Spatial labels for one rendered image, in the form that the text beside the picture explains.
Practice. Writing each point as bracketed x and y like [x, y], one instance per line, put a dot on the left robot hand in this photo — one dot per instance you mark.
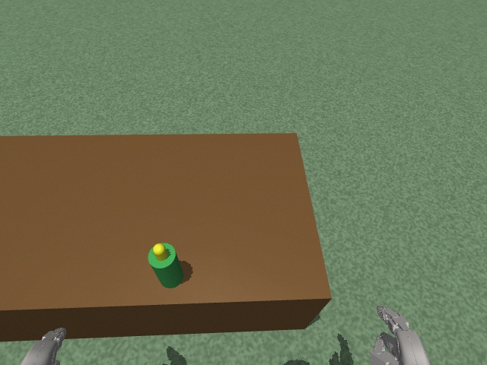
[44, 352]

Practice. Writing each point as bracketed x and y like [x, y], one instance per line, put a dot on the bottle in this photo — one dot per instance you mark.
[163, 259]

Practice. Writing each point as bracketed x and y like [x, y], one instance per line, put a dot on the right robot hand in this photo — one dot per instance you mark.
[405, 349]

